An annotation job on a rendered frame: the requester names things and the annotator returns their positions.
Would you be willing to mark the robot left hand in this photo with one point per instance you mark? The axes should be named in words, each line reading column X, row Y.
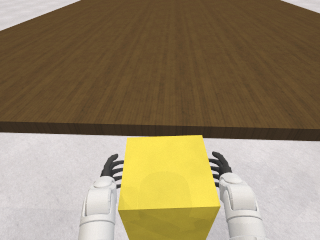
column 109, row 171

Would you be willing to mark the carton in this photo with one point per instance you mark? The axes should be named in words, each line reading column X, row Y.
column 167, row 189

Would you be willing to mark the robot right hand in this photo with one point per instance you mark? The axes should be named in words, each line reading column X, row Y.
column 223, row 166

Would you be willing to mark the left robot forearm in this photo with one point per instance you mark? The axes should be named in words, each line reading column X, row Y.
column 98, row 214

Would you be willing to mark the right robot forearm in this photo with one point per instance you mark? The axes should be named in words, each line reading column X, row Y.
column 242, row 212

